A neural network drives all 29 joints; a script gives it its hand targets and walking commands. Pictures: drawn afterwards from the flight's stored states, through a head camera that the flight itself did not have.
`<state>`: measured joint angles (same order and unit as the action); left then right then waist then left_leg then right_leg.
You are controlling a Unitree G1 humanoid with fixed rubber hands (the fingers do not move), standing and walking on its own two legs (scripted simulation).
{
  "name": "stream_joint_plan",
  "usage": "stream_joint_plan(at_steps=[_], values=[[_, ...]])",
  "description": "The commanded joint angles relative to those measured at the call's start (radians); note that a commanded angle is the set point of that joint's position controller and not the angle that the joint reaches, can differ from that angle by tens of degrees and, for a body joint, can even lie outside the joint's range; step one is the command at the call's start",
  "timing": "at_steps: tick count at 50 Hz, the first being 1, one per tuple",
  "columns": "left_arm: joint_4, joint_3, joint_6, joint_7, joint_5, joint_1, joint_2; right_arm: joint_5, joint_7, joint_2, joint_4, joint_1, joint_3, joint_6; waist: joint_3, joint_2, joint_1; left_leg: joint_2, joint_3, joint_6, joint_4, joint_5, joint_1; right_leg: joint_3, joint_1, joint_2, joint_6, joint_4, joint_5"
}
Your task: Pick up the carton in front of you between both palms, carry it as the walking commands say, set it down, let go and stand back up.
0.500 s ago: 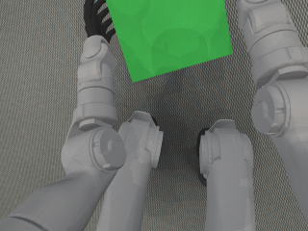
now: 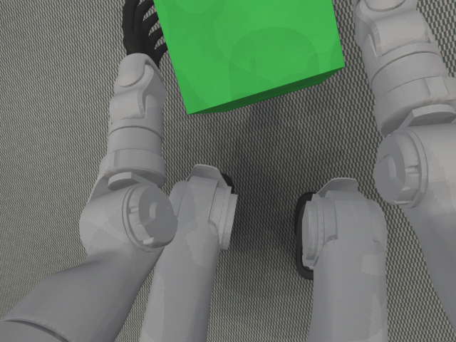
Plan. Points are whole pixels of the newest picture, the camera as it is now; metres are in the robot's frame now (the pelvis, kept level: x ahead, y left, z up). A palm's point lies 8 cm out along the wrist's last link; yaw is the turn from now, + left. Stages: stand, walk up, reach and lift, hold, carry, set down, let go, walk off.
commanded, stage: set down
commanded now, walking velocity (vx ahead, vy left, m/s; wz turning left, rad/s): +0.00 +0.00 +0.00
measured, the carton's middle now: (252, 37) +0.52 +0.02 -0.26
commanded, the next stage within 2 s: let go in 1.32 s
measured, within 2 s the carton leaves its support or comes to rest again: neither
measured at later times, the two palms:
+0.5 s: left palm (117, 74) +0.46 +0.19 -0.12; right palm out of the picture +0.56 -0.16 -0.12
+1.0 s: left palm (5, 61) +0.45 +0.20 +0.04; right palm out of the picture +0.56 -0.18 +0.03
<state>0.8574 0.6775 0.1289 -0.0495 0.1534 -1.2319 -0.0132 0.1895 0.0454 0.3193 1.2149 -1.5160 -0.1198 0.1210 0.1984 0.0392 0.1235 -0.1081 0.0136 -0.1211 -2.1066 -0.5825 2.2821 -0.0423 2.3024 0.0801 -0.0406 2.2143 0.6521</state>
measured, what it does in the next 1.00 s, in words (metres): rises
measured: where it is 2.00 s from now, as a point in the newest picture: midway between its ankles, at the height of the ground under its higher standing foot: (261, 238)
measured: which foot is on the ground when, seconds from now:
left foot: down 0.00-1.00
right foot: down 0.00-1.00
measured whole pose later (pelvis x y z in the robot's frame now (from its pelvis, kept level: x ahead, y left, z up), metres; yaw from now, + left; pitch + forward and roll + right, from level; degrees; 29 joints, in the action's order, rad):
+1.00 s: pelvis -0.01 +0.01 +0.15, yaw -2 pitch +46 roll +4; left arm 0.55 0.34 0.19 -0.23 -0.10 -0.93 -0.01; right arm -0.01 0.10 0.51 1.04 -1.34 -0.03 0.20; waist 0.01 -0.01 0.17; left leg -0.05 0.00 -0.04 -1.58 -0.43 1.96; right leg -0.04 1.96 0.04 -0.02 1.67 0.51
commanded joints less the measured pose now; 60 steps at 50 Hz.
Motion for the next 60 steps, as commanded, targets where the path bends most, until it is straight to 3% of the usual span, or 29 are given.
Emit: stream_joint_plan(at_steps=[1,4,6,11,16,21,26,30,34,48,60], values=[[0.101,-0.140,-0.007,0.062,-0.022,-0.060,-0.255,-0.021,0.063,-0.217,0.033,-0.094,0.102,-0.003,-0.787,-0.163,-0.016,0.009,-0.117,0.000,0.065,0.376,-0.358,-0.048,-0.521,-0.035,0.007,-0.234,-0.495],[0.075,-0.106,-0.089,-0.052,-0.090,0.045,0.120,-0.098,-0.046,0.162,0.000,-0.079,0.102,-0.049,-0.815,-0.148,0.007,0.035,-0.123,-0.012,0.065,0.408,-0.396,-0.064,-0.539,-0.066,0.017,-0.228,-0.473],[0.098,-0.168,-0.126,-0.084,-0.176,0.010,0.155,-0.191,-0.074,0.206,-0.054,-0.176,0.165,-0.077,-0.851,-0.174,0.024,0.049,-0.117,-0.005,0.059,0.442,-0.389,-0.086,-0.565,-0.081,0.020,-0.223,-0.493],[0.088,-0.357,-0.148,-0.083,-0.386,-0.127,0.162,-0.352,-0.062,0.233,-0.197,-0.355,0.301,-0.105,-0.963,-0.262,0.028,0.076,-0.105,0.024,0.056,0.433,-0.385,-0.084,-0.672,-0.099,0.017,-0.210,-0.437],[0.024,-0.409,-0.125,-0.121,-0.464,-0.165,0.212,-0.405,-0.041,0.286,-0.173,-0.395,0.348,-0.064,-1.099,-0.279,0.050,0.079,-0.117,0.038,0.096,0.364,-0.446,-0.065,-0.799,-0.106,0.011,-0.224,-0.336],[-0.100,-0.406,-0.076,-0.182,-0.443,-0.120,0.228,-0.384,-0.027,0.314,-0.148,-0.373,0.317,-0.005,-1.225,-0.276,0.056,0.057,-0.125,0.051,0.172,0.315,-0.565,-0.039,-0.871,-0.090,0.008,-0.275,-0.276],[-0.211,-0.347,-0.024,-0.220,-0.333,-0.054,0.214,-0.321,-0.010,0.322,-0.131,-0.292,0.210,0.032,-1.178,-0.222,0.073,0.037,-0.123,0.053,0.275,0.298,-0.616,-0.012,-0.798,-0.067,-0.002,-0.351,-0.233],[-0.244,-0.326,-0.008,-0.211,-0.271,-0.011,0.145,-0.276,0.014,0.300,-0.105,-0.236,0.152,0.025,-1.079,-0.183,0.068,0.035,-0.118,0.040,0.334,0.312,-0.629,-0.001,-0.708,-0.053,-0.009,-0.415,-0.230],[-0.283,-0.337,0.002,-0.198,-0.266,0.020,0.101,-0.246,0.030,0.304,-0.123,-0.207,0.115,0.016,-1.095,-0.179,0.052,0.035,-0.109,0.030,0.399,0.345,-0.679,0.011,-0.723,-0.044,-0.011,-0.478,-0.259],[-0.433,-0.325,0.049,-0.186,-0.245,0.166,0.089,-0.196,0.059,0.292,-0.296,-0.130,0.071,0.065,-1.302,-0.284,0.076,0.023,-0.124,0.035,0.639,0.468,-0.814,0.021,-1.081,-0.015,0.019,-0.712,-0.451],[-0.416,-0.287,0.048,-0.138,-0.188,0.231,0.060,-0.131,0.072,0.239,-0.272,-0.040,0.013,0.070,-1.225,-0.259,0.081,0.031,-0.125,0.026,0.866,0.484,-0.918,-0.005,-1.249,-0.014,0.028,-0.951,-0.500]])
